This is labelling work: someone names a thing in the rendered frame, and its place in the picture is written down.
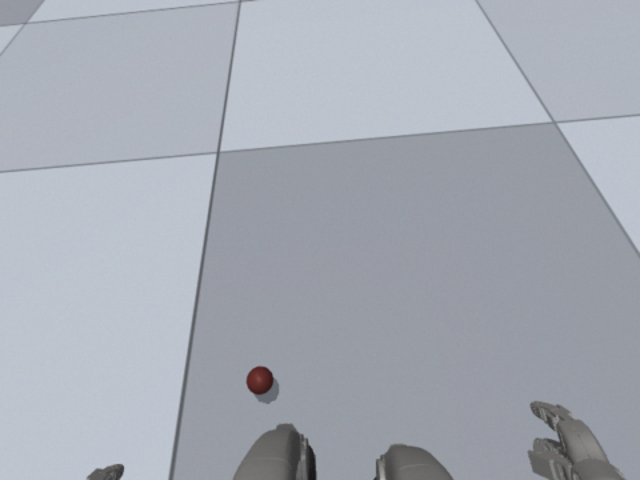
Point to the ball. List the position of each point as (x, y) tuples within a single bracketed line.
[(259, 380)]

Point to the right robot arm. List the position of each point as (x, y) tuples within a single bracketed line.
[(595, 469)]

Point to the right robot hand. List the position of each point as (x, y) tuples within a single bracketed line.
[(553, 460)]

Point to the left robot hand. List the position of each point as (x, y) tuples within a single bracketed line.
[(113, 472)]

